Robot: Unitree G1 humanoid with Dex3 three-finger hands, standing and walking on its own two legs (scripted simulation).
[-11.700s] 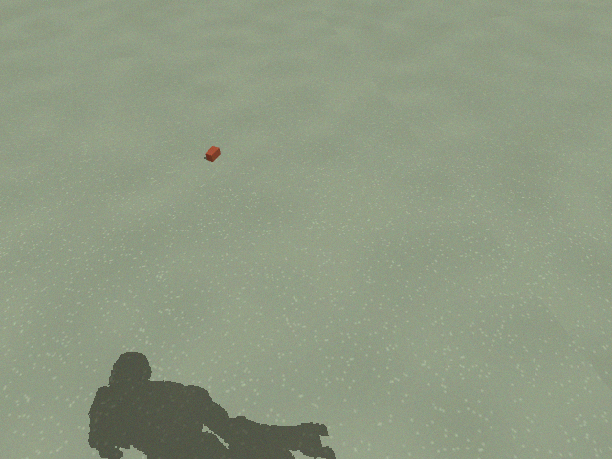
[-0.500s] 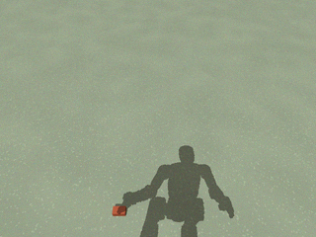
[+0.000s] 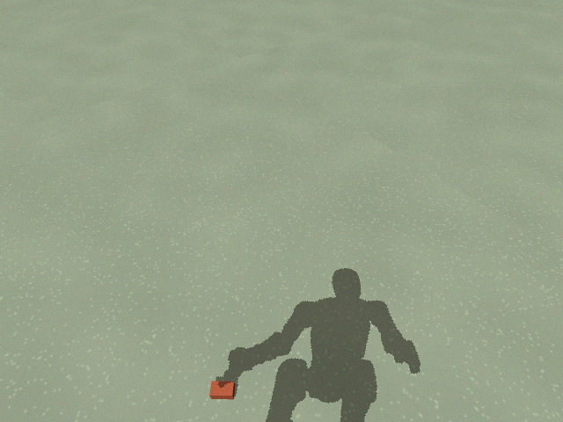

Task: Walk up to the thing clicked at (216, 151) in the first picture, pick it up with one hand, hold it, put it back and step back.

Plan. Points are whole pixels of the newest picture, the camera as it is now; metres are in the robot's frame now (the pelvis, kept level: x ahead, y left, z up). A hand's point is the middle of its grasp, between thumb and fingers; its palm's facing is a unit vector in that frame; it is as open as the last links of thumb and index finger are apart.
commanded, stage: walk up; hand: left
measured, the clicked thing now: (222, 390) +0.40 +0.24 -0.76
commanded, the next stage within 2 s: stand in 0.58 s
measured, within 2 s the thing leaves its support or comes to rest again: neither
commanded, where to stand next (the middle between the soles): +0.02 -0.01 m, yaw +0 degrees
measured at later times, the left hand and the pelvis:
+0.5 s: hand out of the picture +0.08 +0.26 -0.15, palm faces +0.00 -0.94 -0.34, open 7.4 cm; pelvis +0.00 +0.01 +0.00, yaw +0 degrees
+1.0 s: hand out of the picture +0.06 +0.26 -0.16, palm faces -0.03 -0.94 -0.34, open 7.4 cm; pelvis -0.01 +0.01 +0.00, yaw +0 degrees
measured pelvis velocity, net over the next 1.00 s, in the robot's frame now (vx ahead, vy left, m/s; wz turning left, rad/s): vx -0.01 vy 0.01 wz -0.01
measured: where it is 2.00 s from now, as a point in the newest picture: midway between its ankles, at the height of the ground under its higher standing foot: outside the picture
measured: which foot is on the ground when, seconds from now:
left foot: down 0.00-1.00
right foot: down 0.00-1.00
